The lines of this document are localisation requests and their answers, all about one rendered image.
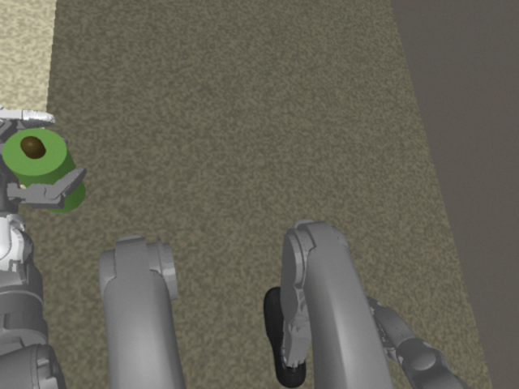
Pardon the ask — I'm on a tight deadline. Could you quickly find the bottle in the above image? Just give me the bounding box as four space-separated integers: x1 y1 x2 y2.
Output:
2 128 86 213

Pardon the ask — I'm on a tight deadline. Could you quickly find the right robot hand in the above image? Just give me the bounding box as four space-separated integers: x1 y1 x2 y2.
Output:
367 296 418 361

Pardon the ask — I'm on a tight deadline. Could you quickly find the right robot foot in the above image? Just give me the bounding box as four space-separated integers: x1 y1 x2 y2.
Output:
264 287 306 388

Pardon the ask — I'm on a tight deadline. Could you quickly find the right robot arm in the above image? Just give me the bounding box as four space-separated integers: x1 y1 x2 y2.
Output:
396 338 470 389

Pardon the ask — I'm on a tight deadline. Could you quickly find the left robot arm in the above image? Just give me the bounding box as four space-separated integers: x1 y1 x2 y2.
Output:
0 210 66 389

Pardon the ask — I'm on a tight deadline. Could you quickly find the left robot hand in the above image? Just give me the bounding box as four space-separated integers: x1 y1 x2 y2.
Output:
0 105 87 213

